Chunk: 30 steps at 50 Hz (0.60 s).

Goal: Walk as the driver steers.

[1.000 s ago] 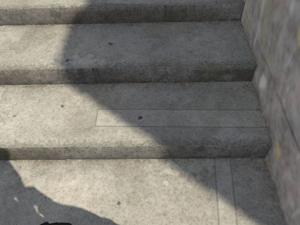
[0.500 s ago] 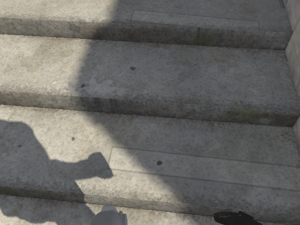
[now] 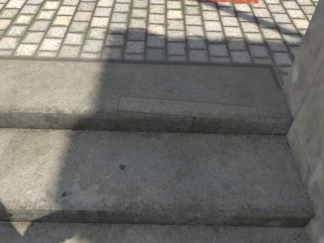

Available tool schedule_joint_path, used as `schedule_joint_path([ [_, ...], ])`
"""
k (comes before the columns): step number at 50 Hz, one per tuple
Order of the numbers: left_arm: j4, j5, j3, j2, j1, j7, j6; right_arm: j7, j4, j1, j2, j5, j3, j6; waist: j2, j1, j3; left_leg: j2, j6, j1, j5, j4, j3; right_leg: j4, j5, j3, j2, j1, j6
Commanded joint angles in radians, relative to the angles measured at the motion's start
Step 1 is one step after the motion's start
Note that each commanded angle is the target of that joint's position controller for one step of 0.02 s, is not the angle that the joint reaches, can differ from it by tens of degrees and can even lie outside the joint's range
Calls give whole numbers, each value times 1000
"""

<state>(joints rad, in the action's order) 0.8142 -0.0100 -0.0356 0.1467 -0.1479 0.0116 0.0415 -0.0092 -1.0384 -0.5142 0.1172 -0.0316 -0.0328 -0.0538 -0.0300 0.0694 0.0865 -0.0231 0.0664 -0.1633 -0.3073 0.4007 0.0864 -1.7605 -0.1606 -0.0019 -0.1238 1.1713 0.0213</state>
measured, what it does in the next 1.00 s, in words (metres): climbs, turning left: right foot 0.10 m higher, then left foot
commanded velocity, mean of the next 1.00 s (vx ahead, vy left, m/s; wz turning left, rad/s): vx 0.50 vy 0.00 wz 0.50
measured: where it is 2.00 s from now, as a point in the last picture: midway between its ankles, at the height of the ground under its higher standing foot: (77, 153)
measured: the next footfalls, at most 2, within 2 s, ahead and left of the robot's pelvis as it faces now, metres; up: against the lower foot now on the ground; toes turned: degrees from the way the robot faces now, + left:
right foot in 0.18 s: +0.34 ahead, -0.16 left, +0.10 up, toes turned +0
left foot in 0.78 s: +0.50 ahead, +0.18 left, +0.10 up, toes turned +30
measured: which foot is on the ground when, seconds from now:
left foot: down 0.00-0.22, up 0.24-0.76, down 0.78-1.00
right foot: up 0.00-0.16, down 0.18-0.76, up 0.78-1.00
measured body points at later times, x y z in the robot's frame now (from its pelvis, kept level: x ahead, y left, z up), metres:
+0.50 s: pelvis +0.29 -0.05 +0.10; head +0.28 -0.05 +0.55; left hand +0.22 +0.19 -0.04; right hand +0.54 -0.23 +0.02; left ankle +0.34 +0.12 -0.50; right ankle +0.30 -0.16 -0.64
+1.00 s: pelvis +0.54 +0.12 +0.11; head +0.55 +0.14 +0.56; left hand +0.62 +0.41 +0.03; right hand +0.64 -0.12 -0.03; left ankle +0.47 +0.16 -0.64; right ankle +0.63 +0.02 -0.32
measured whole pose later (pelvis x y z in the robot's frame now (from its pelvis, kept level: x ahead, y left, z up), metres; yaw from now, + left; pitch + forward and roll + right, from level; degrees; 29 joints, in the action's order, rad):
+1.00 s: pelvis +0.54 +0.12 +0.11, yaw +34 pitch +3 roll -1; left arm 0.67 -0.02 -0.01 0.18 -0.06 0.01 0.11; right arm 0.01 -0.92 -0.47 0.20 -0.02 0.04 0.01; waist -0.01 0.04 0.02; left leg -0.07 0.08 -0.20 -0.28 0.43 -0.05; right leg -2.13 -0.43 0.03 -0.08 1.12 -0.02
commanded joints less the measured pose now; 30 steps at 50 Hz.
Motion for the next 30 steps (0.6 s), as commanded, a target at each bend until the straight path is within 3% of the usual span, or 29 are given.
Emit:
schedule_joint_path([
  [1,-165,10,-23,-12,243,10,51,-32,15,-109,126,3,23,17,76,16,-166,283,180,156,-2,-181,-358,28,-37,25,-44,354,40],
  [2,-193,12,-29,-7,271,12,60,-40,23,-103,128,3,25,19,76,15,-169,280,172,135,36,-195,-353,115,-12,24,-52,310,44],
  [3,-217,22,-41,-2,315,19,67,-50,52,-59,163,19,41,24,46,9,-151,281,171,14,86,-312,-313,344,-4,61,-53,69,33],
  [4,-232,17,-40,5,356,22,69,-54,55,-61,175,36,49,24,68,17,-159,276,171,-54,151,-384,-286,508,-8,95,-33,-123,27],
  [5,-220,3,-32,8,337,24,72,-46,59,-44,165,47,46,15,98,-7,-149,257,157,-79,268,-395,-238,629,-25,133,8,-304,13],
  [7,-186,-1,1,58,190,27,69,-24,48,-61,209,35,53,11,242,-101,-65,248,132,66,801,-259,-180,682,-147,194,112,-501,-28],
  [8,-169,-2,27,113,92,23,65,-17,47,-55,230,38,58,18,285,-162,7,245,104,175,1136,-129,-153,742,-209,202,166,-584,-61],
  [9,-152,-14,55,174,-34,22,64,-10,59,-21,225,34,55,15,322,-244,55,230,73,179,1340,49,-146,843,-159,141,162,-733,-107],
  [10,-118,9,87,273,-229,12,60,-15,120,75,224,34,52,-9,267,-332,175,197,33,3,1176,328,-164,896,-135,-116,22,-1013,-156],
  [11,-74,61,130,399,-331,6,52,-10,173,-10,57,51,31,-42,-252,-242,389,-15,-27,-361,393,720,-168,1247,-309,-718,-262,-1350,-301],
  [12,-88,74,109,339,-323,-20,42,20,152,-1,99,31,49,-71,-279,-237,448,-54,-37,-448,16,1049,-332,1455,-304,-1008,-325,-1357,-313],
  [13,-84,52,92,257,-215,-29,37,33,190,68,115,68,73,-66,-209,-191,282,-23,-38,-566,14,1246,-317,1449,-384,-856,-350,-1192,-269],
  [14,-58,24,74,173,-150,-27,34,26,239,161,118,80,70,-45,-137,-147,103,36,-10,-622,35,1279,-224,1418,-428,-652,-314,-1002,-215],
  [15,-12,42,60,102,-120,-19,38,19,258,208,119,72,74,-19,-75,-110,-11,87,17,-621,79,1258,-187,1390,-391,-437,-266,-837,-171],
  [16,18,56,52,49,-71,-11,48,15,269,195,120,74,81,3,-64,-51,-56,118,38,-570,98,1211,-186,1405,-323,-281,-213,-744,-129],
  [17,51,61,51,25,-75,-3,56,17,263,154,79,80,71,18,-106,-27,-75,119,58,-590,73,1278,-180,1425,-321,-221,-205,-740,-125],
  [19,96,34,66,53,-95,1,68,13,298,192,60,84,61,31,-78,-13,-128,136,75,-670,104,1215,-195,1513,-227,-99,-188,-775,-113],
  [20,114,33,72,62,-102,1,70,11,314,223,66,77,59,35,-55,-9,-141,139,73,-698,135,1170,-212,1533,-158,-53,-187,-787,-105],
  [22,109,56,87,110,-105,-19,71,10,341,296,99,60,60,37,-26,-18,-135,128,20,-716,229,1004,-199,1562,-25,73,-152,-821,-131],
  [23,94,59,89,123,-85,-24,72,13,341,295,139,63,74,36,-20,-18,-109,124,-4,-719,256,954,-181,1570,13,106,-147,-879,-138],
  [25,84,60,100,169,-108,-37,76,21,348,323,158,60,83,39,-15,-30,-91,132,-35,-749,307,921,-162,1583,37,140,-161,-954,-153],
  [28,83,52,109,193,-168,-51,63,26,387,408,136,59,76,52,4,-72,-106,148,-22,-750,332,807,-100,1588,13,191,-187,-1063,-146],
  [30,80,51,117,213,-188,-53,51,35,403,465,135,58,79,62,-25,-104,-157,159,-8,-759,290,724,-72,1598,10,215,-214,-1122,-150],
])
